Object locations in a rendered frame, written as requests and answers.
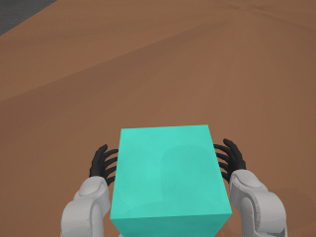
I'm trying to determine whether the right robot forearm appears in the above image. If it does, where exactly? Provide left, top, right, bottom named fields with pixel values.
left=229, top=169, right=288, bottom=237

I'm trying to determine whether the robot left hand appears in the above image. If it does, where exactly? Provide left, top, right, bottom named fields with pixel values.
left=89, top=144, right=119, bottom=186

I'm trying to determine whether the left robot forearm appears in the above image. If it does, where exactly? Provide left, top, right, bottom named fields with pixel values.
left=60, top=176, right=111, bottom=237

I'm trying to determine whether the robot right hand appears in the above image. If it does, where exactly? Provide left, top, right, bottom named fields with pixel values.
left=213, top=138, right=247, bottom=184

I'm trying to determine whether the carton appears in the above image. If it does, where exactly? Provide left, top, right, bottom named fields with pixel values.
left=110, top=124, right=232, bottom=237

